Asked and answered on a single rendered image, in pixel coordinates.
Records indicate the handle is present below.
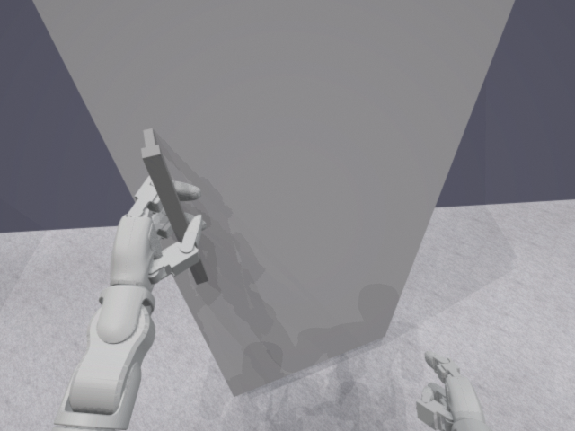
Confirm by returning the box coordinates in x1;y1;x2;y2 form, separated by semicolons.
141;128;208;285

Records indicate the robot left forearm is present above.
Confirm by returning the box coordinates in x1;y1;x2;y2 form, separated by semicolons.
52;284;155;431

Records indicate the fridge door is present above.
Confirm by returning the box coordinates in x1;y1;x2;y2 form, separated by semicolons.
32;0;515;397

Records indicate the robot right hand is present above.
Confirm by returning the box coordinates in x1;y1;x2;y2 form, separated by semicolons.
416;351;486;431

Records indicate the robot left hand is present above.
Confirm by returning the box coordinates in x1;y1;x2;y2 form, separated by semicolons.
110;176;207;293

